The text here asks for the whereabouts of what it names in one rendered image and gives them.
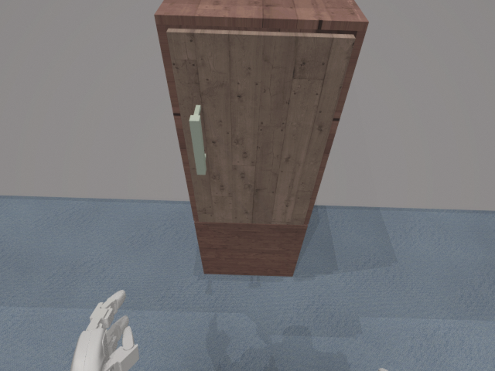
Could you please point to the cupboard door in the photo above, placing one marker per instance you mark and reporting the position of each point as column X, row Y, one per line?
column 267, row 105

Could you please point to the handle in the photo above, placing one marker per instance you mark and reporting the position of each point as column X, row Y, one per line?
column 197, row 140

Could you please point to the left robot hand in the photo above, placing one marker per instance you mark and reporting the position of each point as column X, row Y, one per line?
column 96, row 347

